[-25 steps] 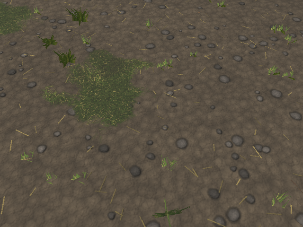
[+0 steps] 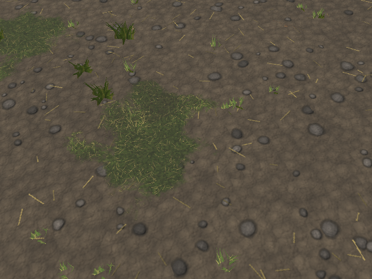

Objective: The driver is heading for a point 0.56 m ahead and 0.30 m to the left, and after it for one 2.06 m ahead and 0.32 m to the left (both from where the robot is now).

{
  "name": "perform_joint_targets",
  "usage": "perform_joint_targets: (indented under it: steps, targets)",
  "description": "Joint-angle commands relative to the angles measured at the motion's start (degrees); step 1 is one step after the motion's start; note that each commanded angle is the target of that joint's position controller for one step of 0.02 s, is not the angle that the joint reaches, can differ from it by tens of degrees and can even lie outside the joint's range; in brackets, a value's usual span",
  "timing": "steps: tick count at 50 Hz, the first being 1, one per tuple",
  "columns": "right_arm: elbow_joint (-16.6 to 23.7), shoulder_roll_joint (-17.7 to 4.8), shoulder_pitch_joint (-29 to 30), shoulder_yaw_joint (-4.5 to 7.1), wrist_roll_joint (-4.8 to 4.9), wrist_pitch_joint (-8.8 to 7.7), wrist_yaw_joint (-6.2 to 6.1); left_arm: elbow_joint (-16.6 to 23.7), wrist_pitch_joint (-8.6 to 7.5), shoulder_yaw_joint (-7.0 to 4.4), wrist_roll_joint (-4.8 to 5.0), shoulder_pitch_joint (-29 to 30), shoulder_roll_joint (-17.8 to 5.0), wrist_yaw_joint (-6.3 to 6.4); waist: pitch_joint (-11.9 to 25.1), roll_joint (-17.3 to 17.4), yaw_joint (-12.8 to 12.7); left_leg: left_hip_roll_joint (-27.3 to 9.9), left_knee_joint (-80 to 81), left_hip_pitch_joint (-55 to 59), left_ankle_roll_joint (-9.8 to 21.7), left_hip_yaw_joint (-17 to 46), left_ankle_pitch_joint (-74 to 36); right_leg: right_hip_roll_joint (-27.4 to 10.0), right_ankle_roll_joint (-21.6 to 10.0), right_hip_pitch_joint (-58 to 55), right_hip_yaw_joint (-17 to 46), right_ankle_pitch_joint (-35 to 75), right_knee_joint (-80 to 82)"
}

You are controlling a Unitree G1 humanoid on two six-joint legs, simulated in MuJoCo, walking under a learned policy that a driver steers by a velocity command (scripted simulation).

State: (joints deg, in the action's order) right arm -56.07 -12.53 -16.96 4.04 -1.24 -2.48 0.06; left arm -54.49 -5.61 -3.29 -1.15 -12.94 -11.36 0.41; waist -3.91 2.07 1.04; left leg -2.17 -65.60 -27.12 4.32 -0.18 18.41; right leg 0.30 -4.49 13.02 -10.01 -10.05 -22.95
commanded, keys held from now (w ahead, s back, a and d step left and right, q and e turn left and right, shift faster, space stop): q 0.82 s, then w+q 0.18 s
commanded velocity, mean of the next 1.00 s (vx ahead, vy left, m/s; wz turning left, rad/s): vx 0.10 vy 0.00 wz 0.56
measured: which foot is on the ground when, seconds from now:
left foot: up 0.00-0.28, down 0.30-0.82, up 0.84-1.00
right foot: down 0.00-0.30, up 0.32-0.80, down 0.82-1.00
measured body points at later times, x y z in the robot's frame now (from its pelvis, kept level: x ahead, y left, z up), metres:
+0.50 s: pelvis +0.11 +0.03 -0.01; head +0.15 +0.05 +0.44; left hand +0.16 +0.30 -0.15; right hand +0.28 -0.21 -0.13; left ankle +0.17 +0.10 -0.74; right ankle +0.13 -0.12 -0.66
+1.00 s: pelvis +0.13 -0.01 +0.01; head +0.15 -0.03 +0.46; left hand +0.04 +0.27 -0.09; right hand +0.38 -0.19 -0.12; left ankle +0.07 +0.10 -0.66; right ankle +0.16 -0.11 -0.74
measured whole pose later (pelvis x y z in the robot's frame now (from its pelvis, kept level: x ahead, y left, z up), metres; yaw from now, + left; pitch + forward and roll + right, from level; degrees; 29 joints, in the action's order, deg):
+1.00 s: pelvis +0.13 -0.01 +0.01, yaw +34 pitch +1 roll +1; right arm -44.8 -17.8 -13.3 6.1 -2.4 2.6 3.3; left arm -43.9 -0.3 -3.3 -1.6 -16.9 -15.2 2.0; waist 1.0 2.6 -0.2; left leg 4.9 -62.2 -32.6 -0.1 4.4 16.0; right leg -0.3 -2.1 8.2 -2.6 -12.8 -19.3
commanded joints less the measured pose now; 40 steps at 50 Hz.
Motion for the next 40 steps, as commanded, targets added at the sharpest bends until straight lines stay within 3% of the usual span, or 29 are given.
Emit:
perform_joint_targets:
  steps: [1, 5, 8, 12, 14, 15, 16, 17, 18, 19, 20, 22, 25, 29, 35, 38, 40]
  targets:
    - [1.3, 0.3, -6.8, 0.48, -0.33, 1.69, 0.41, 1.6, -1.39, -0.58, 0.4, -3.6, -5.0, 0.58, 3.6, -7.0, 2.4, -1.1, -0.3, -2.3, -1.0, -0.2, -4.1, -16.0, -4.3, -2.6, 5.6, 39.8, 7.9]
    - [5.2, 0.9, 1.6, -0.33, -0.43, 2.17, 1.36, 1.9, -0.42, -0.28, 0.5, -3.4, -5.1, 1.4, 2.2, -9.1, 1.5, -0.8, 14.9, -2.3, -1.5, -3.6, -13.3, -13.4, -3.8, -2.2, -1.4, 38.9, 6.8]
    - [7.2, 0.4, 5.5, -0.75, -0.67, 2.28, 1.93, 1.7, 0.2, -0.77, 0.67, -5.3, -7.1, 1.78, 3.5, -8.5, -0.2, 0.3, 23.2, 0.9, -1.0, -6.0, -15.8, -14.9, -4.3, -5.2, -3.0, 39.0, 4.4]
    - [8.9, -2.1, 5.5, 0.0, -1.17, 2.18, 1.94, 2.0, 1.79, -1.75, 0.57, -5.7, -8.8, 2.17, 4.4, -8.8, -0.3, 1.7, 28.0, 3.5, 1.4, -6.7, -7.1, -17.9, -3.7, -9.5, -2.4, 40.2, -3.7]
    - [8.1, -2.9, 0.6, 0.67, -1.4, 1.22, 1.44, 2.5, 2.99, -2.21, 0.67, -5.4, -9.5, 2.16, 7.1, -5.7, 2.0, 3.9, 35.2, 10.0, 3.4, -6.9, -8.5, -16.9, -1.6, -9.1, -3.7, 38.0, -16.8]
    - [7.9, -7.0, -3.0, 1.79, -1.7, 0.28, 0.82, 3.1, 3.41, -2.52, 0.6, -7.2, -10.3, 1.9, 10.7, 1.3, 3.8, -0.7, 40.0, 18.5, 5.8, 0.9, -27.0, -13.5, 1.8, -3.3, -4.7, 25.0, -29.9]
    - [8.8, -14.0, -2.4, 3.54, -1.14, 0.29, 0.17, 6.1, 4.04, -1.64, 0.15, -10.1, -5.3, 1.34, 13.7, 12.8, -0.2, -17.1, 37.0, 29.0, 13.6, 20.7, -61.8, -3.8, 4.8, 12.8, -4.8, -25.5, -46.9]
    - [9.1, -15.0, -5.8, 4.13, 1.28, 1.4, 0.1, 7.0, 5.17, -1.18, -0.1, -8.2, -5.1, 1.3, 19.8, 9.0, 3.1, -20.6, 41.8, 30.7, 20.7, 29.9, -53.3, 0.2, 5.8, 18.3, 6.9, -30.7, -54.0]
    - [9.9, -13.1, -3.0, 3.77, 1.41, 2.26, -0.17, 7.6, 5.64, -1.22, 0.11, -4.8, -5.8, 1.27, 15.0, 2.9, 2.6, -19.1, 44.7, 26.1, 19.8, 26.6, -39.3, -2.2, 6.1, 20.9, 9.7, -26.4, -55.0]
    - [10.4, -10.2, 1.3, 2.88, 1.13, 2.95, -0.58, 8.2, 5.5, -1.24, 0.35, -1.5, -5.7, 1.31, 8.5, 0.9, 1.4, -15.8, 47.1, 19.8, 17.3, 23.1, -30.6, -3.2, 5.9, 22.0, 10.4, -21.2, -52.1]
    - [10.7, -8.1, 3.8, 2.21, 1.04, 3.33, -0.84, 8.5, 5.41, -1.45, -0.02, -0.3, -6.3, 1.51, 5.6, -0.1, 0.0, -12.5, 48.5, 16.2, 14.3, 20.1, -26.5, -4.1, 5.7, 21.3, 11.1, -17.4, -48.0]
    - [11.7, -6.3, 5.6, 1.65, 0.77, 3.33, -0.92, 8.0, 6.5, -1.64, -1.2, -2.5, -6.5, 1.55, 6.5, 1.1, -1.6, -8.8, 49.1, 13.2, 11.7, 16.7, -24.8, -3.5, 5.7, 17.2, 10.9, -13.9, -44.6]
    - [11.9, -8.9, 4.7, 2.31, 0.36, 2.57, -0.35, 8.7, 7.58, -1.23, -0.55, -2.8, -5.1, 1.41, 8.8, 0.6, -1.8, -7.1, 49.0, 13.8, 10.5, 16.6, -23.4, -2.4, 6.1, 16.1, 11.4, -12.9, -40.0]
    - [12.5, -10.2, 3.7, 2.74, 0.19, 3.4, -0.2, 10.9, 8.22, -1.25, -0.3, 1.2, -6.2, 1.56, 8.0, 3.9, 0.0, -6.0, 51.8, 14.1, 9.4, 20.9, -4.6, -1.5, 6.9, 17.2, 12.3, -12.6, -32.9]
    - [13.5, -11.2, 3.7, 3.33, -0.27, 4.16, 0.34, 12.8, 7.43, -0.95, 0.54, 2.4, -6.6, 1.77, 7.5, 4.9, 0.9, -5.6, 52.5, 13.1, 8.3, 26.2, 1.2, 1.0, 5.5, 12.2, 12.6, -14.3, -23.6]
    - [14.1, -10.9, 5.3, 3.45, -0.17, 4.63, 0.8, 12.6, 6.79, -0.81, 1.34, -1.5, -6.9, 2.02, 7.6, 6.1, -0.5, -4.4, 52.9, 10.1, 6.3, 28.2, 0.4, 3.5, 3.3, 4.0, 11.8, -15.0, -14.1]
    - [14.7, -10.4, 7.5, 3.4, 0.8, 4.93, 0.8, 11.3, 6.23, -0.89, 1.26, -7.4, -7.1, 2.68, 6.9, 5.8, -3.8, -1.2, 51.8, 5.3, 2.3, 27.3, 3.6, 4.1, 1.6, -5.9, 11.0, -9.1, 0.9]
Keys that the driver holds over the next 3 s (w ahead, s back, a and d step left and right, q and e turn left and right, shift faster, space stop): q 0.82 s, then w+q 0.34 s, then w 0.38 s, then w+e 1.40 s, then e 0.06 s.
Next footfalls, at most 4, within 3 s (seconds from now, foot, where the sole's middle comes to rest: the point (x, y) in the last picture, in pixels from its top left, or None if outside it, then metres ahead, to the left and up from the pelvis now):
0.30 left None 0.21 0.11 -0.78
0.82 right None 0.20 -0.09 -0.78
1.32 left None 0.18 0.22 -0.78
1.84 right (104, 261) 0.54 0.35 -0.78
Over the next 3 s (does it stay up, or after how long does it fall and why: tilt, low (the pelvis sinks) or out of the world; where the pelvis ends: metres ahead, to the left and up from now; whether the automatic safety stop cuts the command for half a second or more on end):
stays up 0.92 0.55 -0.02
